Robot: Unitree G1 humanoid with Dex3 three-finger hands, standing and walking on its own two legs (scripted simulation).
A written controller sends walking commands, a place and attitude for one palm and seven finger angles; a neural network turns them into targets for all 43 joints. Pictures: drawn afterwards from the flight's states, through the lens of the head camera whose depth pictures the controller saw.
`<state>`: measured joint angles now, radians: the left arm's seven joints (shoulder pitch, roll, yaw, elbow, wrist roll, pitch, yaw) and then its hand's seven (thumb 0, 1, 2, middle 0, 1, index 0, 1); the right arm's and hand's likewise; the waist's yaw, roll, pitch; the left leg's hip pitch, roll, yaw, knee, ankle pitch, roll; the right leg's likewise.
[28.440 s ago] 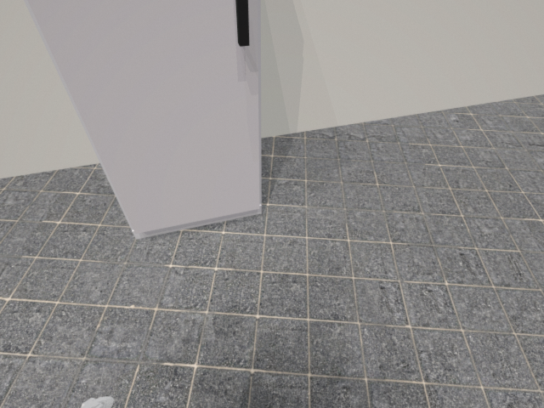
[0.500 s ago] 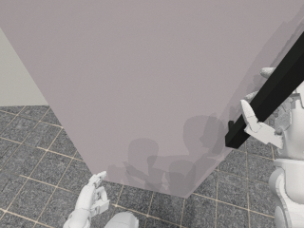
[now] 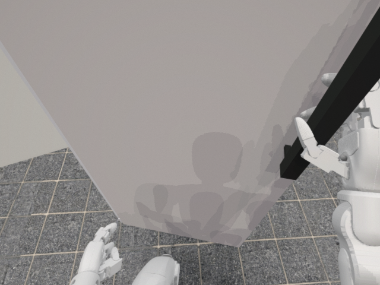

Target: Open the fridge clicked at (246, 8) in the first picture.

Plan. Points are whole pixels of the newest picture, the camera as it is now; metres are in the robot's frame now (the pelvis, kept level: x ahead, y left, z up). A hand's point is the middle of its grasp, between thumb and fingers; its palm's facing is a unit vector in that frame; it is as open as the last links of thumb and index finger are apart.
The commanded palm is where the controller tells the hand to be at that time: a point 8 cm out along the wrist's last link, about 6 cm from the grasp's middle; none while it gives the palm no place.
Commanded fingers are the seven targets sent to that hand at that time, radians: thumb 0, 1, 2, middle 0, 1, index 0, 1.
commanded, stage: walk backward, drawing the door open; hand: right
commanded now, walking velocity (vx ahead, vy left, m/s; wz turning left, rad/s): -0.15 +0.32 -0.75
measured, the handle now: (332, 93) +0.34 -0.14 +0.27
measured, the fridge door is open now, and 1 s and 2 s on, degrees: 34 77 69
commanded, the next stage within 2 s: stop walking and hold the door back in 0.74 s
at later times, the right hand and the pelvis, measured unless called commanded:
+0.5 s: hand out of the picture +0.11 -0.04 +0.22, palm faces +0.50 +0.84 -0.24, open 8.6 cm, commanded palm +0.05 -0.08 +0.22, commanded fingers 0.00 -0.90 -0.90 0.45 1.40 0.45 1.40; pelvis -0.09 +0.19 -0.01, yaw -21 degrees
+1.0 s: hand out of the picture -0.01 +0.08 +0.22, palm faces +0.81 +0.55 -0.20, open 8.4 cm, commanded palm -0.04 +0.03 +0.20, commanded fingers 0.00 -0.90 -0.90 0.45 1.40 0.45 1.40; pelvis -0.08 +0.39 +0.00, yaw -43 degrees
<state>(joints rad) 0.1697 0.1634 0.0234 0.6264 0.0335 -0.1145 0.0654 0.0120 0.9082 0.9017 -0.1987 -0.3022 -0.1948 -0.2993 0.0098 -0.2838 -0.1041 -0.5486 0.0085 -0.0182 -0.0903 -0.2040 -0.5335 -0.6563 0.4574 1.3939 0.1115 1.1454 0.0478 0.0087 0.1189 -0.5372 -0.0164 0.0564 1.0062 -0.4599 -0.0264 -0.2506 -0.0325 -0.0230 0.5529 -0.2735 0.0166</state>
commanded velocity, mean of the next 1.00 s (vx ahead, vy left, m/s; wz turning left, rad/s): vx -0.10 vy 0.18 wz -0.61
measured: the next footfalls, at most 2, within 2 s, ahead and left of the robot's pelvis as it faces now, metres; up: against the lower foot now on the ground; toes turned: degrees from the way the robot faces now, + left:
left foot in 0.18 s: +0.07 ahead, +0.23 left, +0.00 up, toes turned -5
right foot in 0.46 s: -0.07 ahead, +0.07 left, +0.00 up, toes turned -28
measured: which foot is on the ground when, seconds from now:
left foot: up 0.00-0.16, down 0.18-0.44, up 0.46-0.74, down 0.76-1.00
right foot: down 0.00-0.18, up 0.20-0.44, down 0.46-0.74, up 0.76-1.00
